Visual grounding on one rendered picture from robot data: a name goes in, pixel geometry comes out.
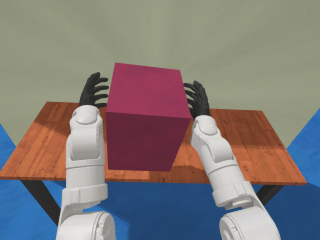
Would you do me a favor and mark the table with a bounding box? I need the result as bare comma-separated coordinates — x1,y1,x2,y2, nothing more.
0,101,307,227

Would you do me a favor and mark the left robot upper arm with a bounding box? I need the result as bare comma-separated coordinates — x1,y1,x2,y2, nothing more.
56,211,116,240

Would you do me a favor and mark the right robot upper arm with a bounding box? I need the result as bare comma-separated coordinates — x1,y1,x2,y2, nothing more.
219,206,280,240

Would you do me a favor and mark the robot left forearm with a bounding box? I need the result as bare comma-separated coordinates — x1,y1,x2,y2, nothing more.
55,105,108,240

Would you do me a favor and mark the robot right forearm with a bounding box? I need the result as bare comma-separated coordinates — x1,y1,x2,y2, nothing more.
190,115,281,240

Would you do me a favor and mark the right robot hand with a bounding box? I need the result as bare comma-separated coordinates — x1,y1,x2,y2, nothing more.
183,80,210,121

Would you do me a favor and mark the carton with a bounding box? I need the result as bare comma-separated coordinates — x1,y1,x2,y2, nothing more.
105,62,192,172

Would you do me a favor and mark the left robot hand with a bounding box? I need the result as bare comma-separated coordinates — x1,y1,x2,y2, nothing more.
78,72,109,108

